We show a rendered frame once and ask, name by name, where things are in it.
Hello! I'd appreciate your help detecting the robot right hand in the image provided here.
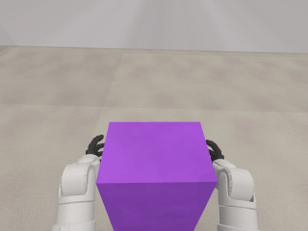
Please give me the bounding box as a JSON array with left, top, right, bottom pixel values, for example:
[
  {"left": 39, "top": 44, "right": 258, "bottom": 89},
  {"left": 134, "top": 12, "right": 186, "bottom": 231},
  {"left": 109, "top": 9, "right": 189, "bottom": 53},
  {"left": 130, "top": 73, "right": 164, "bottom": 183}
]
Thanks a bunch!
[{"left": 206, "top": 140, "right": 224, "bottom": 162}]

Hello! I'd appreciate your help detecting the left robot forearm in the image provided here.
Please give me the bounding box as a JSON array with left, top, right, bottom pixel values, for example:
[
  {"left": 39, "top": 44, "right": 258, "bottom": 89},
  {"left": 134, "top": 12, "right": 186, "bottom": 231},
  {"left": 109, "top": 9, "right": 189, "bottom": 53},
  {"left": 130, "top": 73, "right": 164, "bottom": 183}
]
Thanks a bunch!
[{"left": 50, "top": 154, "right": 100, "bottom": 231}]

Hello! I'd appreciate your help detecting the carton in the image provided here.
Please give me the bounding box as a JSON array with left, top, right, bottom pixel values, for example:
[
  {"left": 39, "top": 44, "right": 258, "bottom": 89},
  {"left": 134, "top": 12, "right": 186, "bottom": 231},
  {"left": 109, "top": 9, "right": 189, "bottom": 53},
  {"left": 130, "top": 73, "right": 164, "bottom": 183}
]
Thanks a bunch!
[{"left": 95, "top": 121, "right": 218, "bottom": 231}]

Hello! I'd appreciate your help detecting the right robot forearm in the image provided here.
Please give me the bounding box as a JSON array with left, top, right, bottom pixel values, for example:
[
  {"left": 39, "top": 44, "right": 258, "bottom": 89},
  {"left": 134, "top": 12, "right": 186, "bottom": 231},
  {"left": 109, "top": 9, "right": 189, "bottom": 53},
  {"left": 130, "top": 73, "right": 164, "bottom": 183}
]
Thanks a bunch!
[{"left": 212, "top": 159, "right": 260, "bottom": 231}]

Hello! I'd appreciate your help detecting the robot left hand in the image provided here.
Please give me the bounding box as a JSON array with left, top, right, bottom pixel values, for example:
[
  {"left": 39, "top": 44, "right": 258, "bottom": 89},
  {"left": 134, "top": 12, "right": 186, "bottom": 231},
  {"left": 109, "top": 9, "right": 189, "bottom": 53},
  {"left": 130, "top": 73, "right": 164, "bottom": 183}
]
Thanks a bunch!
[{"left": 86, "top": 135, "right": 105, "bottom": 163}]

